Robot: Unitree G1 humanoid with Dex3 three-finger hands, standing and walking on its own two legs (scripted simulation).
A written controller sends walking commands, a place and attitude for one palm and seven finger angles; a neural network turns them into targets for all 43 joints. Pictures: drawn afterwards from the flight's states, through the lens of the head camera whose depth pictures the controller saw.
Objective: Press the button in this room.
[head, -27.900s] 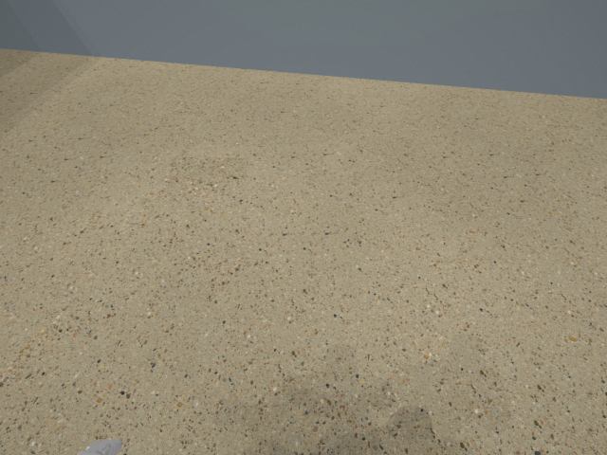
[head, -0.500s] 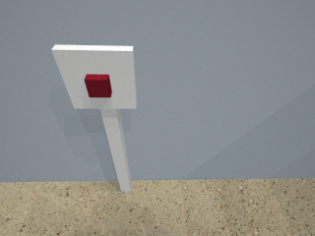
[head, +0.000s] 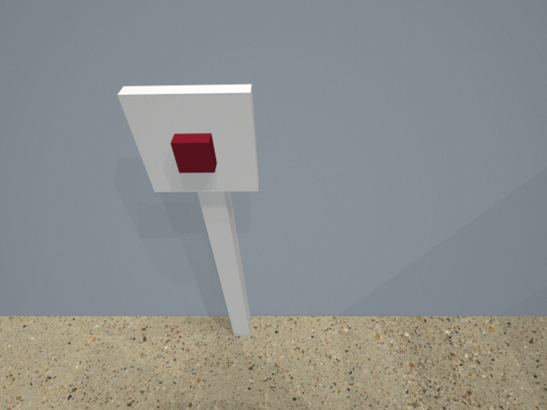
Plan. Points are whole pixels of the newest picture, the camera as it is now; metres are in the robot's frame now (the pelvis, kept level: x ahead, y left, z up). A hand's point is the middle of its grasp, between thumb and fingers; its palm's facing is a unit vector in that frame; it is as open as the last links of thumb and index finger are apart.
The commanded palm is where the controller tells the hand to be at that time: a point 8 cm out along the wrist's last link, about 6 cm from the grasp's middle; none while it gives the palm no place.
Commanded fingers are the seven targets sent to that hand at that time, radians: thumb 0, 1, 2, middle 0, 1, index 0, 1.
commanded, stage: look again from close up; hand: left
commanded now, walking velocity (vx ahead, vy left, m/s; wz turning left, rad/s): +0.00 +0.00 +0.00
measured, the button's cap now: (195, 152) +0.51 +0.17 +0.12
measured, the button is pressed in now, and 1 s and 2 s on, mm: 0 0 0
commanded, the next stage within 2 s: raise the hand and make a fist in 0.64 s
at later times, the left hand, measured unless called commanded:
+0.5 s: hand out of the picture +0.04 +0.15 -0.17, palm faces +0.01 -0.98 -0.17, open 7.4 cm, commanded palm none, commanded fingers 0.00 0.90 0.90 -0.20 -0.30 -0.20 -0.30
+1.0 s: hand (189, 317) +0.25 +0.15 +0.01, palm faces +0.13 -0.99 -0.03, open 6.5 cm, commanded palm +0.16 +0.21 -0.03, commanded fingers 0.00 0.90 0.90 -0.58 -0.72 -0.58 -0.72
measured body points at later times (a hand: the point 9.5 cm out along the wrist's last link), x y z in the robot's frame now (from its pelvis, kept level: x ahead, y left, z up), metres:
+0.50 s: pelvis +0.04 -0.01 +0.01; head +0.05 -0.01 +0.46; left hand +0.04 +0.20 -0.15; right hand +0.05 -0.24 -0.15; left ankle +0.06 +0.08 -0.73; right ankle +0.02 -0.15 -0.73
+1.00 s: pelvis +0.04 -0.03 -0.03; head +0.06 -0.04 +0.42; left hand +0.24 +0.20 +0.01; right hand +0.21 -0.29 -0.11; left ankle +0.06 +0.08 -0.73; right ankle +0.02 -0.15 -0.73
